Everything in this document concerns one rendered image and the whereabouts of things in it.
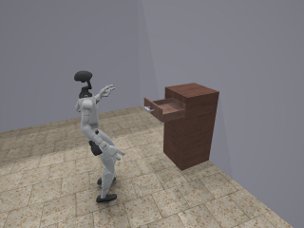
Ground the robot right thigh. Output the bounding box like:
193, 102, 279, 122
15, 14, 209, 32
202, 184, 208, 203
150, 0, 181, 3
90, 142, 115, 176

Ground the robot right forearm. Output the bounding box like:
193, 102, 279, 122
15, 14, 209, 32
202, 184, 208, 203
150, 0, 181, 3
83, 126, 109, 150

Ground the drawer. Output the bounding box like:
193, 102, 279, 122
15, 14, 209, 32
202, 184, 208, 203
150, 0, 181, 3
143, 97, 186, 123

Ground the robot left forearm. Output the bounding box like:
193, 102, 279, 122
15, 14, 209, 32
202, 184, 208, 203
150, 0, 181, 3
94, 94, 102, 102

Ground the cabinet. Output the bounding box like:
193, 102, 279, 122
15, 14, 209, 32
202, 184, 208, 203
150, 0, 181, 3
163, 83, 219, 171

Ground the handle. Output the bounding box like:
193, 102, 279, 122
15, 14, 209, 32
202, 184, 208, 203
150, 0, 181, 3
143, 106, 154, 113

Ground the robot right upper arm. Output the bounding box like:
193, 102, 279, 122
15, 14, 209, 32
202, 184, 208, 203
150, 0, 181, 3
81, 98, 93, 133

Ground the left robot hand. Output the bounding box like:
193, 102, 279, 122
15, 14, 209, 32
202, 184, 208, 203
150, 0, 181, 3
99, 85, 116, 98

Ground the humanoid robot head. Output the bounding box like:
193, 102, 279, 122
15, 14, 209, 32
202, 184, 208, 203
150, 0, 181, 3
74, 70, 93, 99

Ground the right robot hand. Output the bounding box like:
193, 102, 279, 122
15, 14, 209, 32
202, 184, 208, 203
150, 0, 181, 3
105, 145, 125, 161

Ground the robot left upper arm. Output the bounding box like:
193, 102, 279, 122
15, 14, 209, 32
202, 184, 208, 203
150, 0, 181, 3
75, 101, 81, 112

